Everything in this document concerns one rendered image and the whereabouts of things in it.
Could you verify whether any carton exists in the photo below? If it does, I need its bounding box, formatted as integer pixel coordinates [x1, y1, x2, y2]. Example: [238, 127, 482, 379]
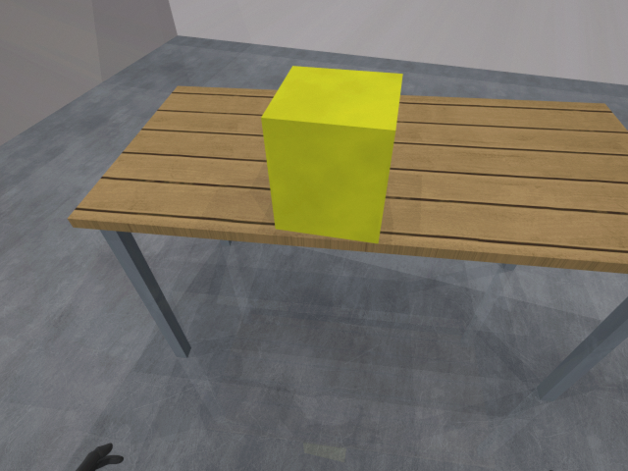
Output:
[261, 66, 403, 243]

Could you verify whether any table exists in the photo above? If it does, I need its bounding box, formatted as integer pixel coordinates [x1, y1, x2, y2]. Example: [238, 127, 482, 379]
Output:
[68, 86, 628, 401]

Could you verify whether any robot left hand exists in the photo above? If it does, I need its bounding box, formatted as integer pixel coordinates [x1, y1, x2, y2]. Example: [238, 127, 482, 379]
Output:
[76, 443, 124, 471]

